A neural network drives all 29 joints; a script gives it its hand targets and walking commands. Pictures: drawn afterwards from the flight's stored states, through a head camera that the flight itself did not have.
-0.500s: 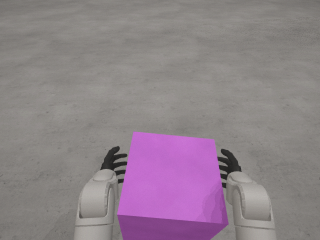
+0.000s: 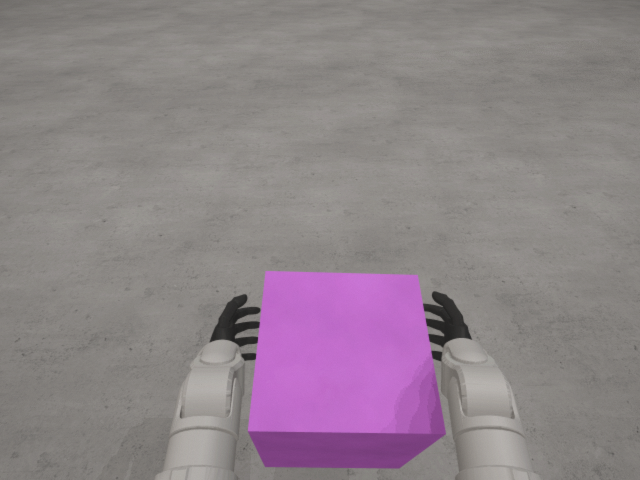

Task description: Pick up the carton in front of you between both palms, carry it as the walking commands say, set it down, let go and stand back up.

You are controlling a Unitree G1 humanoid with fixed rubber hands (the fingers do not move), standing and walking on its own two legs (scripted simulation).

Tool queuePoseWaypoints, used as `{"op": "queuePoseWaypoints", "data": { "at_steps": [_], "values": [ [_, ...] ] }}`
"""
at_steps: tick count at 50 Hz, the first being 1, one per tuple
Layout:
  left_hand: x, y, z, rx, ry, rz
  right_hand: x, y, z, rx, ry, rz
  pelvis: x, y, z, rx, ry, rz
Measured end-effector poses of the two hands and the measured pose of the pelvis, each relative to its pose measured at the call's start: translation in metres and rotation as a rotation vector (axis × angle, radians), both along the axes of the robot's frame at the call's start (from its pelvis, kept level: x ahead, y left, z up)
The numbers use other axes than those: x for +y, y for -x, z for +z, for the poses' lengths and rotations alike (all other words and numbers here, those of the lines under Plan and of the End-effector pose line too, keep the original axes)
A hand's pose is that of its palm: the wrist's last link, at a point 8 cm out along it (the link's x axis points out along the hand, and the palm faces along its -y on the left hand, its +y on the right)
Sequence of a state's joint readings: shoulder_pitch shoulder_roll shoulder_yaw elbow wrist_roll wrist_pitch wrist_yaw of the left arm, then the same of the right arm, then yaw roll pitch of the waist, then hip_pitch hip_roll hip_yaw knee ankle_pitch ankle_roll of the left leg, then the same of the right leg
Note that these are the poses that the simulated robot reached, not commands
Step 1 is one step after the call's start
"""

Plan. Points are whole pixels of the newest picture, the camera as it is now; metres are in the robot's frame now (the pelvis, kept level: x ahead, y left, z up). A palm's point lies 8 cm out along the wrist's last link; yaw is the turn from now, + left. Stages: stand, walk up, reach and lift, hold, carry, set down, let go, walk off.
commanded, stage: carry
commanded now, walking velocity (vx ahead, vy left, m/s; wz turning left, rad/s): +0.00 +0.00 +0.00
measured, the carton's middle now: (336, 376) +0.31 +0.00 -0.06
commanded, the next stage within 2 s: hold in 0.90 s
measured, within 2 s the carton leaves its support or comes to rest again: neither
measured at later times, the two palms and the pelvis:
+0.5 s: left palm (212, 367) +0.27 +0.16 +0.04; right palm (452, 363) +0.27 -0.14 +0.04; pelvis -0.02 +0.01 +0.00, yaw +0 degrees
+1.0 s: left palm (198, 381) +0.25 +0.17 +0.03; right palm (443, 368) +0.27 -0.12 +0.04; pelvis -0.02 +0.01 +0.01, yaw +5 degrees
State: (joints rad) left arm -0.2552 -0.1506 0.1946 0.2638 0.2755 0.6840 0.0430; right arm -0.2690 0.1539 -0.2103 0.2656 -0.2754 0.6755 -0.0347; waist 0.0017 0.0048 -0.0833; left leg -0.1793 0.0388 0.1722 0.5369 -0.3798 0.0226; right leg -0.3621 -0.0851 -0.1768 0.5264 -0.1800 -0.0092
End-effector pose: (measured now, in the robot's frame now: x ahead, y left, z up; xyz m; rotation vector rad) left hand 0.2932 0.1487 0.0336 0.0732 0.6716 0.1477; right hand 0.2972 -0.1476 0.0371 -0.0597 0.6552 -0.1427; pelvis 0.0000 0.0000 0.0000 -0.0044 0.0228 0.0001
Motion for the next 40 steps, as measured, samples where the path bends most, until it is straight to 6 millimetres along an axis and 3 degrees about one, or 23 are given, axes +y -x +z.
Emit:
{"op": "queuePoseWaypoints", "data": {
  "at_steps": [15,40],
  "values": [
    [0.007,0.021,0.002,0.014,0.006,0.004,0.006,0.02,0.002,0.008,-0.006,0.003,0.005,0.012,-0.001,-0.002,0.0,0.003],
    [0.015,0.029,0.001,0.013,0.008,0.007,0.015,0.027,0.002,0.001,-0.006,-0.001,0.014,0.021,-0.002,-0.007,0.002,0.003]
  ]
}}
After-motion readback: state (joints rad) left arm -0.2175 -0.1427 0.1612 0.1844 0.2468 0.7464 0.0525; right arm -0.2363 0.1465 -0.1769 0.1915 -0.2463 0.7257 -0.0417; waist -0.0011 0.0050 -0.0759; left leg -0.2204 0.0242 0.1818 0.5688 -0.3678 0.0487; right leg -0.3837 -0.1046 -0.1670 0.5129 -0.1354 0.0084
